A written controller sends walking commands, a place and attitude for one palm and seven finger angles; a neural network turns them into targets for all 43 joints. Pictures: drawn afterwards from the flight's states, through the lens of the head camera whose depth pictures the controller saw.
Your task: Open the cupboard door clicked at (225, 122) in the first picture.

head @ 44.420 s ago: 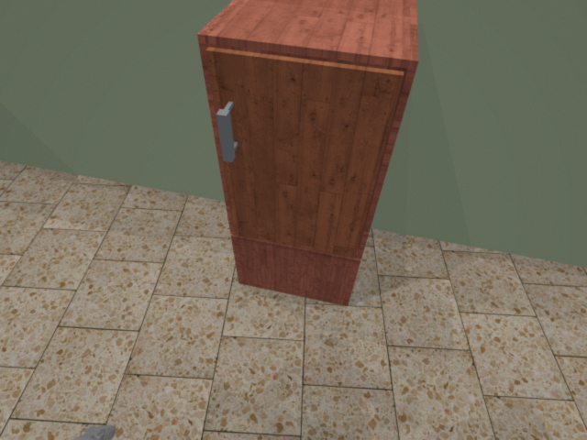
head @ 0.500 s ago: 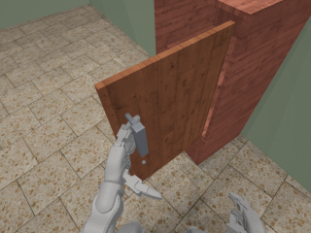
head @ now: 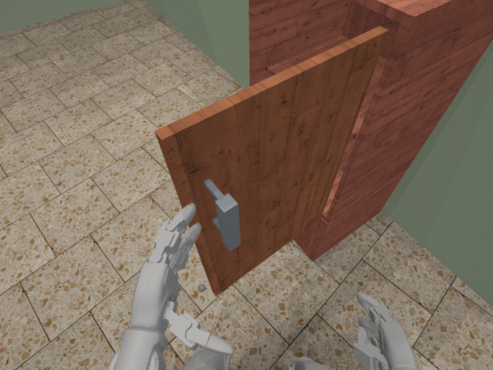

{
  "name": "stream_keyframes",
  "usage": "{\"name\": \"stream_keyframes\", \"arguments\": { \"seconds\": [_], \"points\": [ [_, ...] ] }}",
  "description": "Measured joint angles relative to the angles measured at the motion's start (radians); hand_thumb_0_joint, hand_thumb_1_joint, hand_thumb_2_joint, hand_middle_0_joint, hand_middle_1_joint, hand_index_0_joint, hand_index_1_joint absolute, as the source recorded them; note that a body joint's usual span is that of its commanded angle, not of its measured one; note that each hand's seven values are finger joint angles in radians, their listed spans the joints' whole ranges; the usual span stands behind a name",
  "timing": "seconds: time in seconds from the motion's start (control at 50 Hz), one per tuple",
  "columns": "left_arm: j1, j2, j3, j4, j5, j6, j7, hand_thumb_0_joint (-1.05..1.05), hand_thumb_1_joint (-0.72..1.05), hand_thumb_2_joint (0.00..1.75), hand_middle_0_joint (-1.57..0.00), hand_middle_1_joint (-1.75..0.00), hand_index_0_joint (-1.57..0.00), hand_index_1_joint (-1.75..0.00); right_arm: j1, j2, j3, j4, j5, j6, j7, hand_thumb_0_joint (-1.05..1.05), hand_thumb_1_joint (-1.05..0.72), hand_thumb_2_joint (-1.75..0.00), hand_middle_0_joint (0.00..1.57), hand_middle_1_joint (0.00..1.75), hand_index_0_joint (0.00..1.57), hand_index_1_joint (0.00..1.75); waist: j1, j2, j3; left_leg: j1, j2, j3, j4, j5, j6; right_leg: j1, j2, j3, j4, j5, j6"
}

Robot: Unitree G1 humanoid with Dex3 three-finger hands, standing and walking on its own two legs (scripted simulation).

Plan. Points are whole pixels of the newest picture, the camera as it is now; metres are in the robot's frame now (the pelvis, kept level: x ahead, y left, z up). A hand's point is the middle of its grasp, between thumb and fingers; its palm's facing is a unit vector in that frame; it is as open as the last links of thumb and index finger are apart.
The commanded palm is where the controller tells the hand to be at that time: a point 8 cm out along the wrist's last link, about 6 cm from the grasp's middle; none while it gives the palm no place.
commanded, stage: slide the hand sideways off the handle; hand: left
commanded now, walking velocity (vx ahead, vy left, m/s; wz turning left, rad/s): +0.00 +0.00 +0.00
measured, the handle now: (221, 215) +0.34 +0.06 +0.07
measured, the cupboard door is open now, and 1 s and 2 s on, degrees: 92 92 92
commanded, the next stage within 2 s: draw the hand back to the body in 0.38 s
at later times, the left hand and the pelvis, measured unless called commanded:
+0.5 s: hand (170, 310) +0.20 +0.12 +0.07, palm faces -0.04 -1.00 -0.01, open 16.3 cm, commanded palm +0.17 +0.17 +0.07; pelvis +0.00 -0.01 -0.01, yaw +0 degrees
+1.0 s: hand (107, 298) +0.19 +0.17 +0.13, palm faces +0.00 -1.00 -0.06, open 16.1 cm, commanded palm +0.16 +0.23 +0.15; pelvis +0.01 +0.00 +0.03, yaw +0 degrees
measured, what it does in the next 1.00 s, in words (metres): stands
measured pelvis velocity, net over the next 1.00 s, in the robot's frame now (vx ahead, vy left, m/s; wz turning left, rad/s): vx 0.01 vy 0.00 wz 0.01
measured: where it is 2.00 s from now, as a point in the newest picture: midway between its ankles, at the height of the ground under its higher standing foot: outside the picture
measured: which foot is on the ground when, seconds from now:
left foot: down 0.00-1.00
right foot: down 0.00-1.00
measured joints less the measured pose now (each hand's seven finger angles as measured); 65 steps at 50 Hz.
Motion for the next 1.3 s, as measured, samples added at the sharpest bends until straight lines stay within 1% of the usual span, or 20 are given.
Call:
{"name": "stream_keyframes", "arguments": {
  "seconds": [0.14, 0.28, 0.4, 0.5, 0.56, 0.62, 0.7, 0.78, 0.92, 1.0, 1.02, 1.06, 1.1, 1.12, 1.16, 1.2, 1.3],
  "points": [
    [0.057, 0.024, 0.056, -0.038, -0.039, 0.005, -0.045, -0.01, -0.50, 0.30, -0.15, -0.30, -0.17, -0.31, 0.004, 0.000, -0.002, -0.006, 0.007, -0.004, -0.009, 0.02, -0.90, -0.90, 0.20, 0.30, 0.20, 0.30, 0.001, -0.004, -0.009, -0.005, 0.005, -0.005, 0.007, -0.007, -0.005, -0.003, 0.006, -0.004, 0.003, -0.005, -0.004],
    [0.140, 0.046, 0.098, -0.079, -0.073, -0.025, -0.096, -0.01, -0.50, 0.30, -0.15, -0.30, -0.16, -0.30, 0.017, -0.010, -0.013, -0.010, 0.011, -0.013, -0.015, 0.02, -0.90, -0.90, 0.20, 0.30, 0.20, 0.30, 0.000, -0.001, -0.019, -0.017, 0.008, -0.013, 0.021, -0.014, -0.009, -0.011, 0.009, -0.012, 0.012, -0.012, -0.007],
    [0.153, 0.070, 0.134, -0.082, -0.102, -0.035, -0.132, -0.01, -0.50, 0.30, -0.15, -0.30, -0.16, -0.30, 0.013, -0.016, -0.020, -0.006, 0.015, -0.019, -0.027, 0.02, -0.90, -0.90, 0.20, 0.30, 0.20, 0.30, 0.002, 0.001, -0.018, -0.042, 0.012, -0.020, 0.048, -0.020, -0.012, -0.032, 0.012, -0.018, 0.036, -0.018, -0.011],
    [0.140, 0.068, 0.139, -0.087, -0.118, -0.036, -0.143, -0.01, -0.50, 0.30, -0.15, -0.30, -0.15, -0.30, 0.012, -0.018, -0.020, -0.003, 0.018, -0.030, -0.033, 0.02, -0.90, -0.90, 0.20, 0.30, 0.20, 0.30, 0.000, 0.008, -0.021, -0.056, 0.013, -0.024, 0.062, -0.022, -0.012, -0.043, 0.012, -0.022, 0.046, -0.019, -0.012],
    [0.129, 0.075, 0.138, -0.098, -0.113, -0.015, -0.143, -0.01, -0.50, 0.30, -0.15, -0.30, -0.15, -0.30, 0.014, -0.015, -0.017, -0.003, 0.021, -0.028, -0.037, 0.02, -0.90, -0.90, 0.20, 0.30, 0.20, 0.30, 0.001, 0.008, -0.020, -0.049, 0.014, -0.023, 0.059, -0.020, -0.012, -0.038, 0.014, -0.021, 0.044, -0.017, -0.013],
    [0.126, 0.096, 0.155, -0.119, -0.117, 0.015, -0.140, -0.01, -0.50, 0.30, -0.15, -0.30, -0.16, -0.30, 0.019, -0.008, -0.012, -0.001, 0.026, -0.021, -0.042, 0.02, -0.90, -0.90, 0.20, 0.30, 0.20, 0.30, 0.001, 0.009, -0.017, -0.020, 0.016, -0.020, 0.038, -0.014, -0.012, -0.011, 0.017, -0.018, 0.022, -0.009, -0.013],
    [0.146, 0.110, 0.203, -0.139, -0.148, 0.043, -0.146, -0.01, -0.50, 0.30, -0.16, -0.30, -0.16, -0.30, 0.031, -0.003, -0.003, 0.006, 0.036, -0.019, -0.049, 0.02, -0.90, -0.90, 0.20, 0.30, 0.20, 0.30, -0.003, 0.014, -0.019, 0.034, 0.017, -0.019, -0.010, 0.002, -0.013, 0.044, 0.021, -0.016, -0.029, 0.009, -0.010],
    [0.158, 0.123, 0.244, -0.142, -0.177, 0.060, -0.172, -0.01, -0.50, 0.30, -0.15, -0.30, -0.16, -0.30, 0.039, -0.011, 0.005, 0.014, 0.041, -0.031, -0.057, 0.02, -0.90, -0.90, 0.20, 0.30, 0.20, 0.30, -0.002, 0.018, -0.019, 0.079, 0.017, -0.021, -0.052, 0.016, -0.012, 0.092, 0.023, -0.018, -0.078, 0.027, -0.008],
    [0.179, 0.149, 0.292, -0.168, -0.220, 0.088, -0.226, -0.01, -0.50, 0.30, -0.15, -0.30, -0.16, -0.30, 0.036, -0.027, 0.002, 0.032, 0.049, -0.058, -0.067, 0.02, -0.90, -0.90, 0.20, 0.30, 0.20, 0.30, 0.008, 0.018, -0.015, 0.147, 0.014, -0.021, -0.107, 0.031, -0.007, 0.165, 0.023, -0.017, -0.142, 0.047, -0.002],
    [0.180, 0.161, 0.326, -0.181, -0.240, 0.112, -0.249, -0.01, -0.47, 0.31, -0.16, -0.30, -0.16, -0.30, 0.026, -0.030, 0.001, 0.042, 0.054, -0.071, -0.071, 0.02, -0.90, -0.90, 0.20, 0.30, 0.20, 0.30, 0.015, 0.019, -0.009, 0.185, 0.012, -0.023, -0.134, 0.039, -0.005, 0.206, 0.023, -0.018, -0.175, 0.058, 0.002],
    [0.179, 0.175, 0.327, -0.193, -0.205, 0.128, -0.221, -0.01, -0.45, 0.32, -0.16, -0.30, -0.16, -0.30, 0.025, -0.028, 0.000, 0.046, 0.050, -0.070, -0.077, 0.02, -0.90, -0.90, 0.20, 0.30, 0.20, 0.30, 0.025, 0.016, -0.008, 0.198, 0.013, -0.019, -0.144, 0.041, -0.004, 0.217, 0.024, -0.014, -0.185, 0.062, 0.002],
    [0.188, 0.200, 0.323, -0.222, -0.132, 0.170, -0.132, -0.01, -0.41, 0.33, -0.16, -0.30, -0.16, -0.30, 0.018, -0.022, 0.001, 0.055, 0.041, -0.061, -0.090, 0.02, -0.90, -0.90, 0.20, 0.30, 0.20, 0.30, 0.034, 0.013, -0.001, 0.236, 0.014, -0.012, -0.177, 0.052, -0.003, 0.252, 0.026, -0.007, -0.219, 0.076, 0.004],
    [0.206, 0.206, 0.317, -0.245, -0.078, 0.207, -0.054, -0.01, -0.37, 0.35, -0.16, -0.30, -0.16, -0.30, 0.011, -0.018, 0.003, 0.062, 0.036, -0.051, -0.097, 0.02, -0.90, -0.90, 0.20, 0.30, 0.20, 0.30, 0.036, 0.017, 0.009, 0.276, 0.012, -0.007, -0.216, 0.066, 0.000, 0.292, 0.026, -0.002, -0.260, 0.093, 0.008],
    [0.214, 0.206, 0.314, -0.253, -0.059, 0.221, -0.024, -0.01, -0.34, 0.37, -0.16, -0.30, -0.16, -0.30, 0.008, -0.016, 0.005, 0.066, 0.033, -0.047, -0.099, 0.02, -0.90, -0.90, 0.20, 0.30, 0.20, 0.30, 0.036, 0.018, 0.014, 0.296, 0.011, -0.004, -0.236, 0.074, 0.003, 0.311, 0.026, 0.001, -0.281, 0.102, 0.010],
    [0.222, 0.206, 0.309, -0.262, -0.031, 0.242, 0.020, -0.01, -0.28, 0.39, -0.16, -0.30, -0.17, -0.30, 0.004, -0.013, 0.010, 0.074, 0.029, -0.042, -0.103, 0.02, -0.90, -0.90, 0.20, 0.30, 0.20, 0.30, 0.039, 0.019, 0.025, 0.336, 0.006, 0.001, -0.276, 0.090, 0.006, 0.350, 0.023, 0.006, -0.320, 0.119, 0.015],
    [0.217, 0.208, 0.307, -0.261, -0.014, 0.254, 0.050, -0.01, -0.22, 0.42, -0.17, -0.30, -0.17, -0.30, 0.002, -0.012, 0.016, 0.085, 0.025, -0.042, -0.106, 0.02, -0.90, -0.90, 0.20, 0.30, 0.20, 0.30, 0.042, 0.020, 0.039, 0.374, 0.001, 0.004, -0.314, 0.105, 0.010, 0.387, 0.019, 0.010, -0.357, 0.135, 0.019],
    [0.184, 0.217, 0.330, -0.255, 0.005, 0.265, 0.085, -0.01, -0.06, 0.49, -0.17, -0.30, -0.18, -0.30, -0.009, -0.008, 0.030, 0.121, 0.018, -0.048, -0.104, 0.02, -0.90, -0.90, 0.20, 0.30, 0.20, 0.30, 0.050, 0.018, 0.071, 0.463, -0.010, 0.014, -0.403, 0.140, 0.016, 0.472, 0.011, 0.019, -0.441, 0.170, 0.027]
  ]
}}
